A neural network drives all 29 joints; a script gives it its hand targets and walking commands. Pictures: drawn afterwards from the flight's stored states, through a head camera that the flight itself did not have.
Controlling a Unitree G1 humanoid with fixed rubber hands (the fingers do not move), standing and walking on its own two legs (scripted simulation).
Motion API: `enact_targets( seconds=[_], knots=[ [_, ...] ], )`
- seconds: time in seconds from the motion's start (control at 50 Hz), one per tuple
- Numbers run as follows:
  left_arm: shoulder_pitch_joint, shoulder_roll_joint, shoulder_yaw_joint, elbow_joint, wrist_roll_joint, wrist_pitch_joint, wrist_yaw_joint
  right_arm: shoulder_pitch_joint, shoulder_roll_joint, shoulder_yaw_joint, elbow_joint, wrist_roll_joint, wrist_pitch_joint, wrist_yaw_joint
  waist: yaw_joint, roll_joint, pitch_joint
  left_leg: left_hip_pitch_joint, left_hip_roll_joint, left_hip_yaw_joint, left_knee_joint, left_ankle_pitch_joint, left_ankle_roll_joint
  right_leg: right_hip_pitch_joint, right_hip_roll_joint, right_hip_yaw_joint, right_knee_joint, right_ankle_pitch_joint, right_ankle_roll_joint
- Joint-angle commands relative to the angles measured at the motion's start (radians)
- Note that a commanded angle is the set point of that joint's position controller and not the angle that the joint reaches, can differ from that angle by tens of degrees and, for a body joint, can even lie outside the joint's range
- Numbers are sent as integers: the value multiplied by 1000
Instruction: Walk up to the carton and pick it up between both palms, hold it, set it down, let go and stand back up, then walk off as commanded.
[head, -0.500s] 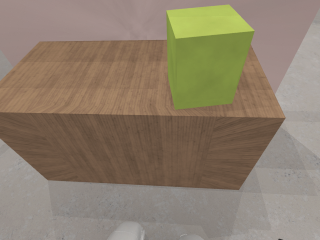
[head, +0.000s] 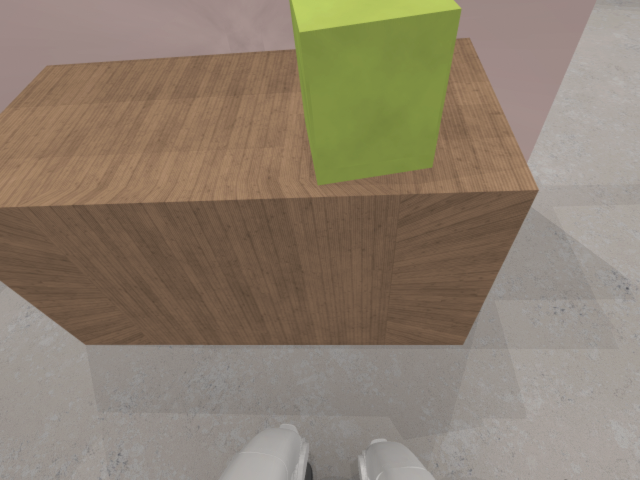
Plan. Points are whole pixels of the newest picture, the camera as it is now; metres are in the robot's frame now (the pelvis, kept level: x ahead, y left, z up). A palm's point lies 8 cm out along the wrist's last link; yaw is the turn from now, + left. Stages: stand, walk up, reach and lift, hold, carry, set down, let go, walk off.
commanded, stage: walk up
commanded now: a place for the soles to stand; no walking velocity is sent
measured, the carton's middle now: (364, 79) +0.74 -0.02 +0.09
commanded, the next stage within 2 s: none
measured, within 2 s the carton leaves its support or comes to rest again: neither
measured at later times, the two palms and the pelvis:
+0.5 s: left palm out of the picture -0.08 +0.50 -0.06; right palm out of the picture +0.04 -0.18 -0.12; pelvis -0.06 +0.14 +0.00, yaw +7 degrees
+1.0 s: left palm out of the picture -0.03 +0.49 -0.07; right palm out of the picture +0.09 -0.15 -0.02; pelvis -0.01 +0.16 +0.05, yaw +8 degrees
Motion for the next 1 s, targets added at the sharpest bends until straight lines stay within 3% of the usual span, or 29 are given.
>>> enact_targets(
  seconds=[0.0,0.02,0.04,0.08,0.1,0.16,0.22,0.26,0.32,0.34,0.36,0.38,0.4,0.42,0.44,0.46,0.48,0.5,0.52,0.56,0.62,0.66,0.7,0.72,0.76,0.8,0.84,0.94,0.98],
  knots=[
    [-93,375,150,-16,65,-19,46,84,-226,-122,-98,-22,-10,34,-110,-139,56,-341,-27,-246,474,-176,34,-174,-437,759,-902,-416,118],
    [-146,381,154,-24,64,-22,41,103,-273,-140,-75,-23,10,41,-134,-150,78,-291,-25,-210,575,-140,27,-263,-414,724,-909,-588,127],
    [-127,371,155,-15,59,-26,35,107,-281,-153,-79,-22,22,44,-127,-190,115,-244,-18,-219,586,-98,21,-324,-404,683,-909,-608,138],
    [-99,336,164,-7,50,-29,24,159,-250,-155,-64,-10,16,48,-129,-224,134,-208,-5,-246,505,-44,18,-291,-336,554,-840,-482,169],
    [-66,328,168,5,48,-27,21,160,-241,-154,-56,-8,9,51,-117,-253,109,-187,0,-219,505,-40,14,-264,-313,505,-816,-442,150],
    [37,301,173,14,40,-26,9,131,-228,-152,-65,-8,-5,58,-57,-291,2,-209,11,-165,462,-73,2,-58,-275,463,-736,-374,46],
    [67,323,177,-1,42,-28,1,107,-234,-150,-80,-3,-15,64,-37,-288,-118,-251,47,-116,336,-164,13,138,-316,524,-680,-413,-64],
    [52,344,175,-12,48,-29,-8,89,-242,-150,-87,4,-26,68,-44,-307,-141,-251,80,-86,256,-267,24,167,-350,556,-661,-436,-135],
    [-5,374,173,-20,65,-22,-24,156,-243,-153,-67,19,-55,69,-88,-350,-187,-78,124,-66,33,-407,85,70,-376,502,-614,-379,-172],
    [-49,384,167,-26,69,-17,-30,232,-239,-156,-43,24,-67,69,-138,-348,-207,90,130,-60,-61,-390,119,-67,-370,449,-561,-355,-161],
    [-128,359,147,-38,74,-8,-34,415,-230,-162,30,32,-80,67,-242,-232,-256,447,111,-54,-188,-315,143,-338,-289,272,-345,-328,-114],
    [-105,228,110,-23,69,4,-28,555,-239,-170,84,28,-93,54,-299,48,-248,637,109,-221,-332,-434,141,-575,-111,36,74,-247,-43],
    [-75,95,62,-27,55,9,-21,508,-299,-169,54,32,-100,37,-282,301,-165,503,304,-659,-529,-765,94,-767,61,-81,456,-182,28],
    [-69,192,75,-28,50,11,-20,304,-326,-164,-5,42,-105,27,-197,74,-58,275,400,-918,-738,-943,93,-756,18,28,472,-29,28],
    [-42,266,89,5,48,13,-37,193,-367,-169,-22,43,-115,19,-143,-38,-6,146,428,-1003,-836,-1097,73,-660,-19,81,467,51,22],
    [-7,287,93,42,39,16,-49,117,-355,-158,-34,37,-130,11,-98,-89,47,76,400,-921,-828,-1018,22,-575,-54,72,460,124,23],
    [39,282,97,76,23,26,-64,89,-323,-149,-35,31,-140,4,-69,-102,53,37,351,-768,-779,-877,-29,-492,-82,49,418,190,39],
    [98,274,107,100,8,34,-77,92,-292,-138,-32,34,-148,4,-49,-56,10,45,303,-647,-745,-755,-59,-410,-89,40,364,225,48],
    [133,267,116,111,4,34,-84,119,-272,-130,-27,37,-160,6,-41,-15,-28,75,284,-602,-725,-682,-56,-366,-83,35,325,251,51],
    [147,259,124,106,10,26,-92,145,-241,-124,-25,41,-180,8,-45,38,-72,182,276,-548,-678,-563,-9,-375,-87,45,251,308,58],
    [39,233,110,62,21,10,-100,216,-185,-113,-27,50,-199,4,-93,55,-128,404,279,-488,-623,-349,34,-443,-114,46,138,330,69],
    [-25,212,97,36,19,0,-108,273,-162,-105,-15,57,-206,-1,-123,74,-173,551,276,-453,-579,-111,28,-474,-121,46,86,327,75],
    [-35,206,89,29,14,0,-112,295,-156,-101,-11,64,-208,-8,-124,86,-222,624,261,-412,-541,106,10,-460,-122,36,55,315,77],
    [-22,210,89,32,12,5,-114,297,-160,-101,-13,65,-207,-9,-119,87,-244,623,252,-400,-545,98,0,-439,-117,29,56,312,75],
    [27,227,93,51,15,23,-123,235,-200,-110,-27,62,-208,-12,-88,87,-230,507,265,-438,-626,-252,5,-397,-117,32,61,337,71],
    [28,233,92,62,17,26,-123,194,-200,-109,-41,56,-215,-10,-86,93,-176,453,282,-468,-669,-333,12,-415,-126,41,51,358,61],
    [19,226,87,58,15,18,-119,201,-188,-108,-42,56,-220,-10,-90,95,-166,471,290,-449,-649,-204,21,-427,-144,43,-3,375,60],
    [-79,196,71,14,17,-4,-114,233,-178,-107,-37,54,-223,-12,-113,68,-165,554,327,-393,-553,222,116,-429,-171,6,-164,303,66],
    [-98,178,63,-1,18,-9,-112,212,-181,-105,-42,51,-219,-13,-108,73,-169,509,333,-325,-504,364,150,-354,-182,-32,-238,277,58]
  ],
)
